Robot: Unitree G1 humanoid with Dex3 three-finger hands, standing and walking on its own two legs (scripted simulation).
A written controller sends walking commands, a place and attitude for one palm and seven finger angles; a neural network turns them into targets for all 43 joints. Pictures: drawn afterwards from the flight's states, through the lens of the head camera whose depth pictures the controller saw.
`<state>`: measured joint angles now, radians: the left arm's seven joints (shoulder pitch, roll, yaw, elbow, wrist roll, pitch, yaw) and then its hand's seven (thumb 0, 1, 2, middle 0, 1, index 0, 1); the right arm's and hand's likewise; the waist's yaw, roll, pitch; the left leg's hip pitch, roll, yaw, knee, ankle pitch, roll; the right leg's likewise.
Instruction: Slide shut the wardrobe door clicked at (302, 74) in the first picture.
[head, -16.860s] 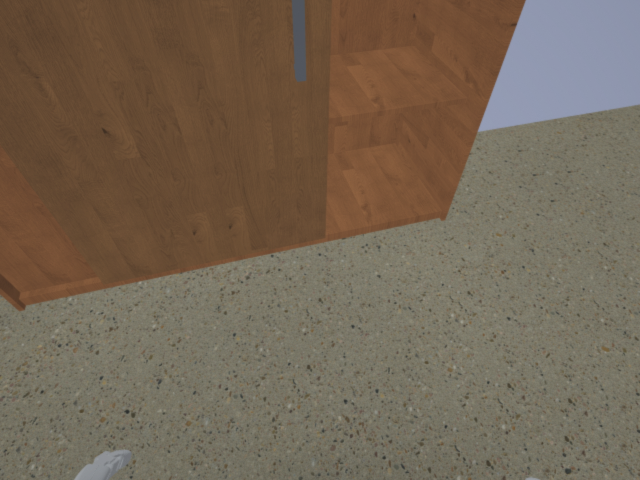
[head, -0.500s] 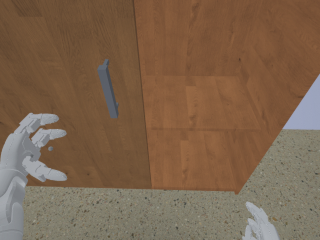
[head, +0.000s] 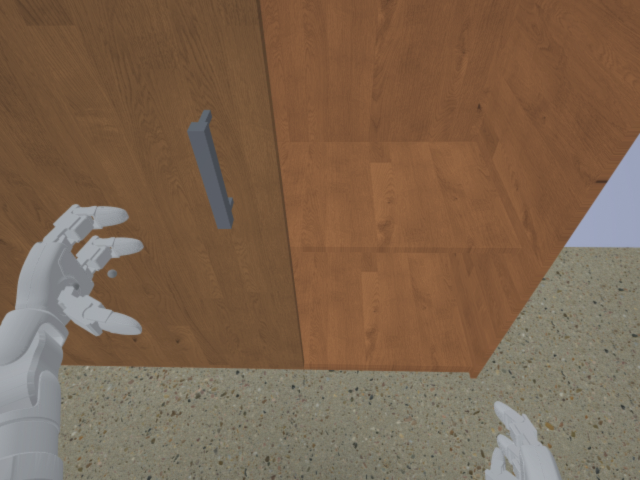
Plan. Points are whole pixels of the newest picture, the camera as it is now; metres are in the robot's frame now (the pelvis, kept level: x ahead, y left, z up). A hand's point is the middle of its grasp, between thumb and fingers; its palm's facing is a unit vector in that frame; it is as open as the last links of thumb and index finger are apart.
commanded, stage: move the hooked fingers beside the handle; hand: left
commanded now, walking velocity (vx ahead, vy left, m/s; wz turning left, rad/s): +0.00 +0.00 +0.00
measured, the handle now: (216, 172) +0.54 +0.22 +0.09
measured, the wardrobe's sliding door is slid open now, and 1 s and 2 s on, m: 0.54 0.54 0.54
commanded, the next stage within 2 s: none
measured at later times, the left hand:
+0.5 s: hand (137, 244) +0.37 +0.27 +0.11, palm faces +0.06 -1.00 -0.04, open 14.0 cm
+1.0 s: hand (153, 214) +0.42 +0.27 +0.11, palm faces +0.08 -1.00 -0.03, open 14.0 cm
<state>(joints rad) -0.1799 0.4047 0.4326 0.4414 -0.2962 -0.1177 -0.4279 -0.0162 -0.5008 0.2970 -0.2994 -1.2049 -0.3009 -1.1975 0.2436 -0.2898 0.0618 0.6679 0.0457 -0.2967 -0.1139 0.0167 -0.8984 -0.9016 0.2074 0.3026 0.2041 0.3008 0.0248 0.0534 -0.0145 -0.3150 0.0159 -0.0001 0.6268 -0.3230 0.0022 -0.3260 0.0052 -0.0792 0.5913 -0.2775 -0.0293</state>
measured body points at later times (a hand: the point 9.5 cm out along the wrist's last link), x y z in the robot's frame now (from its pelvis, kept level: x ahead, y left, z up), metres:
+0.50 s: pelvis +0.01 +0.02 +0.00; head +0.03 +0.01 +0.45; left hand +0.36 +0.33 +0.11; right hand +0.13 -0.24 -0.10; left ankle +0.00 +0.12 -0.73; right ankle +0.02 -0.10 -0.73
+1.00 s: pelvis +0.01 +0.02 +0.00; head +0.05 +0.02 +0.44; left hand +0.41 +0.32 +0.11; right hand +0.09 -0.24 -0.11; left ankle +0.00 +0.12 -0.73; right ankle +0.02 -0.10 -0.73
